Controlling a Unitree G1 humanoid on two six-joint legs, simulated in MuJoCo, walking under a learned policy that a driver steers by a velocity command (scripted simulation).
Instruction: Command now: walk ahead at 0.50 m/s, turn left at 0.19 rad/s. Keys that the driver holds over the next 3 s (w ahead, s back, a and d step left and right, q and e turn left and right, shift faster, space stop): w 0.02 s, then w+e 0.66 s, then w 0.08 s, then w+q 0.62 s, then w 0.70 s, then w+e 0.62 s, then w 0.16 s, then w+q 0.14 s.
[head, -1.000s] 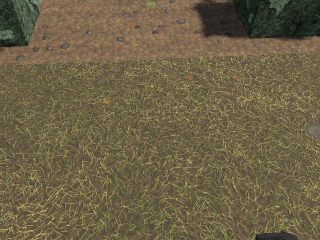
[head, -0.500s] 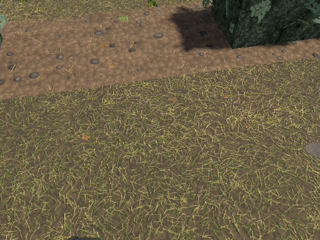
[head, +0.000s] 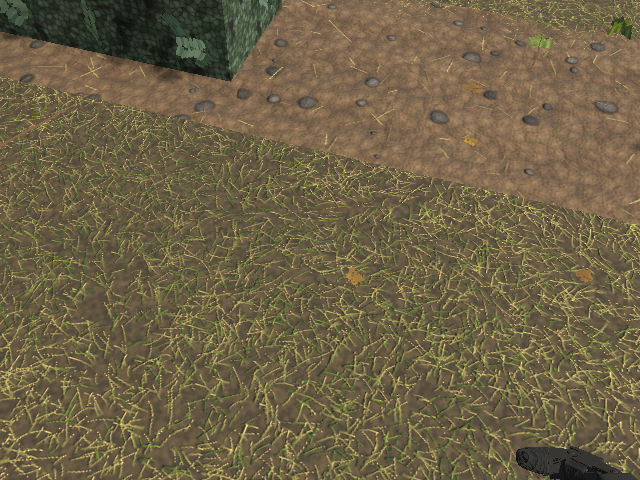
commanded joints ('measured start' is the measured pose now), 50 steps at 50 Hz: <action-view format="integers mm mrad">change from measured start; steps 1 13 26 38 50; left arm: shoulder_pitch -42 -250 -168 -298 -235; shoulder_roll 146 52 370 213 237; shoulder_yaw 39 47 149 93 97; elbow -24 -203 -233 -275 -179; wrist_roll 7 0 -4 -2 20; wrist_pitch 9 -2 17 -27 -16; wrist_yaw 0 4 -59 -22 -18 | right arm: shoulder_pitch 138 142 275 -12 -76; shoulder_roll -57 -119 -79 -77 -120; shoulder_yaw -30 -50 -51 -59 -51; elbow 51 117 67 7 -37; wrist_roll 0 -79 -79 -64 -34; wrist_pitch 1 -57 -33 -51 -74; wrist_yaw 11 -110 -129 -120 -51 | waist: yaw -132 -76 -44 -129 -114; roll -57 39 -392 -125 -170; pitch -32 -22 -230 -83 -69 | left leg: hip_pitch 310 120 -158 -86 5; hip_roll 12 220 -60 -29 -116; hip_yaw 32 -46 266 34 147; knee -122 -216 781 232 41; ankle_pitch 100 -307 -635 -337 -456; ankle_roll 34 128 -142 -110 35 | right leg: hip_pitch -138 -617 269 -157 159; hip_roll -209 -164 -216 -117 -197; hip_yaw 253 355 716 450 326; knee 151 114 -513 -768 -588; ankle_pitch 853 696 628 937 1497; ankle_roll -168 9 -375 -257 -182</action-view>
